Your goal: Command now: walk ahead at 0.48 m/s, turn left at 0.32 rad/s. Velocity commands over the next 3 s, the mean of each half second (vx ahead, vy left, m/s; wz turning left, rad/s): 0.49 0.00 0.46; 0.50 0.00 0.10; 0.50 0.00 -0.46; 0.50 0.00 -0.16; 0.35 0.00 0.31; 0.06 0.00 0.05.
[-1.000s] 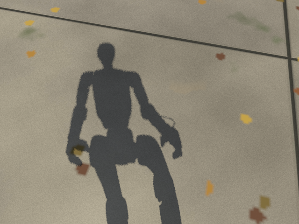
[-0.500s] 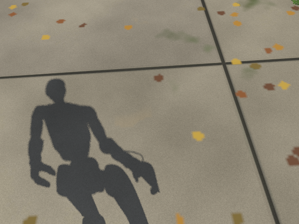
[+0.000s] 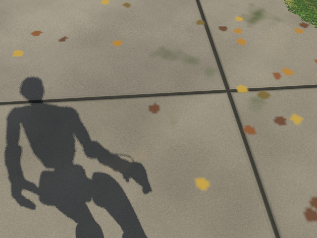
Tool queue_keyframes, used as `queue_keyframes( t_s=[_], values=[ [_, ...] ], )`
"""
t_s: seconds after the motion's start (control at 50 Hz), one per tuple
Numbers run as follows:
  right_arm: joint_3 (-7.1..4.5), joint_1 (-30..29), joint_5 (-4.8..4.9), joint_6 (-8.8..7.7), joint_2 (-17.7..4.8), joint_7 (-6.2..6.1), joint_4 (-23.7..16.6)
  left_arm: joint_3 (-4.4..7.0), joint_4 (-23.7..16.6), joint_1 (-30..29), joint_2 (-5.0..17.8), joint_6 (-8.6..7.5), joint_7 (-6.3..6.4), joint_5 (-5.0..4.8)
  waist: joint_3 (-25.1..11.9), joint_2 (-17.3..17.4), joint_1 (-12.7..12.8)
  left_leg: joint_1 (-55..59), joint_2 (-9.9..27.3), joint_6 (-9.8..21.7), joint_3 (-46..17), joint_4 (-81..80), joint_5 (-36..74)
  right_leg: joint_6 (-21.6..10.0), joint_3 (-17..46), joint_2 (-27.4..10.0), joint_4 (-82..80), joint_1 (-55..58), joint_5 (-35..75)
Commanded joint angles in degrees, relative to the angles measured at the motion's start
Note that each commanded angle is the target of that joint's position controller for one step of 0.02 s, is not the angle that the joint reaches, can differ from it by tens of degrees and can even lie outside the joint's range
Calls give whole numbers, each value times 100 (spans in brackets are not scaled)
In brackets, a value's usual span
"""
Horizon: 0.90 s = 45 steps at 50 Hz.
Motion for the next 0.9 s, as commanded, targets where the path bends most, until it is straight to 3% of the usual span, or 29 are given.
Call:
queue_keyframes(
  t_s=[0.02,0.08,0.14,0.2,0.28,0.34,0.36,0.38,0.4,0.42,0.44,0.46,0.48,0.5,0.54,0.58,0.64,0.7,0.74,0.8,0.84,0.86,0.88,0.9],
  values=[
    [-130,409,26,-86,-604,-45,-49,68,-501,-56,535,-35,-47,97,-173,311,47,1042,1514,965,-2497,-1828,-305,127,293,-619,-55,-1477,276],
    [-185,630,79,-156,-758,-69,50,10,-595,-164,429,102,-64,100,-218,447,95,768,1317,1067,-2055,-1930,305,410,86,-661,-697,-1429,329],
    [-220,889,82,-127,-803,-83,91,-39,-886,-953,373,132,-66,72,12,441,-116,693,1188,1022,-1990,-2121,80,659,-38,-724,-1636,-1767,964],
    [-265,1154,81,-111,-831,-73,114,-74,-1083,-1523,333,121,-82,23,-25,465,-357,945,1093,853,-1987,-1987,249,750,-48,-645,-2416,-1795,1623],
    [-297,1390,15,-81,-862,-105,100,-88,-1324,-2030,373,68,-83,-39,-93,536,-547,1356,1123,743,-2162,-1536,906,740,-25,-449,-3012,-1676,1684],
    [-349,1139,-22,-71,-992,-161,-40,-40,-1334,-1698,540,-7,-49,-56,-218,649,-286,1329,1196,502,-2425,-1035,1384,591,74,-301,-3548,-851,1221],
    [-371,991,-23,-73,-1050,-165,-99,-4,-1236,-1321,621,-43,-18,-62,-321,650,-97,1178,1156,410,-2493,-747,1509,517,42,-212,-3751,-274,1036],
    [-363,890,7,-99,-1029,-143,-135,58,-1060,-708,748,-106,43,-35,-586,428,221,950,882,270,-2363,-43,1634,388,52,-195,-4148,623,1055],
    [-280,886,77,-153,-729,-96,-239,169,-966,57,1141,-180,137,82,-1208,-188,535,486,460,99,-1901,1341,1052,123,908,-1090,-4457,1727,333],
    [-151,1136,225,-169,-173,-94,-459,275,-996,472,1633,-124,211,194,-1744,-1261,510,-1038,-299,-104,-1060,2833,-1681,-266,2924,-2528,-4939,3042,-672],
    [-175,1503,90,-100,-483,-123,-441,330,-894,337,1626,-18,193,111,-1735,-1498,174,-1745,-108,-65,-842,3660,-2298,-708,4299,-2856,-5211,2754,-1171],
    [-204,1344,-14,-30,-670,-128,-257,198,-1007,-26,976,3,139,67,-1025,-500,87,-1818,265,-34,-967,3960,-1784,-670,3598,-2559,-5222,2112,-1354],
    [-180,1018,-46,-31,-575,-62,-259,107,-1002,-266,605,-19,92,24,-539,-111,84,-1704,400,-81,-920,3794,-1356,-575,2681,-2175,-5306,1509,-667],
    [-159,889,-63,-17,-462,-16,-280,61,-969,-357,469,-47,77,43,-393,-236,14,-1538,524,-133,-882,3570,-1140,-450,2034,-1897,-5414,1200,73],
    [-134,832,-155,66,-395,60,-292,52,-774,-137,476,-145,61,5,-319,-503,-40,-1358,543,-229,-825,3394,-977,-411,1325,-1599,-5468,987,1318],
    [-120,664,-152,100,-386,87,-359,88,-610,97,553,-249,14,-54,-388,-465,-70,-1469,487,-284,-838,3285,-845,-537,1046,-1616,-5451,1110,2261],
    [-70,33,-170,105,-354,132,-558,110,-442,282,586,-270,4,-102,-241,-375,-13,-1889,569,-406,-754,2754,-420,-636,673,-1606,-5667,1232,2468],
    [57,-653,-149,74,-197,192,-770,104,-284,401,557,-223,-12,-113,-105,-405,78,-1617,679,-484,-350,1682,160,-567,206,-1395,-5778,1051,2536],
    [131,-1025,-128,51,-132,209,-869,123,-163,570,629,-202,-20,-117,-55,-441,167,-1229,694,-441,-72,1050,332,-522,58,-1372,-5757,976,2678],
    [140,-1250,-107,26,-246,156,-952,163,32,841,773,-152,-14,-106,4,-471,204,-891,639,-246,96,575,151,-486,108,-1583,-5572,1248,3028],
    [108,-1040,-136,-14,-328,89,-898,172,133,878,827,-96,2,-113,-63,-421,53,-368,480,-75,165,253,-137,-428,116,-1636,-5070,1410,3923],
    [63,-481,-168,-64,-372,42,-710,167,182,852,840,-63,8,-141,-317,-269,-242,388,330,21,210,-138,-43,-350,-7,-1492,-4347,1372,4539],
    [-30,419,-244,-137,-582,-26,-389,124,177,869,728,-52,8,-160,-858,-7,-576,1667,422,160,53,-287,2,-242,-191,-1200,-3265,898,4297],
    [-161,1462,-356,-181,-1087,-119,-255,29,-84,784,434,-68,-2,-161,-1658,757,-955,3074,1932,436,-1535,-467,-642,-112,-418,-846,-1521,-210,2210]
  ],
)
